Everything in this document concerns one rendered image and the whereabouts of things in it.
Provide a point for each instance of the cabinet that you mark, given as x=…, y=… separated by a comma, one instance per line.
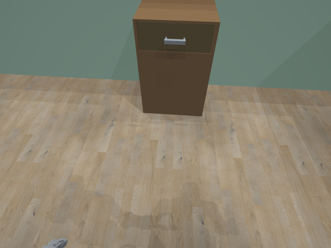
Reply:
x=175, y=83

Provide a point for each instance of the handle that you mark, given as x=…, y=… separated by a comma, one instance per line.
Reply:
x=175, y=41

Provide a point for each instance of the drawer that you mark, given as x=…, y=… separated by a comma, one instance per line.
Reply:
x=198, y=36

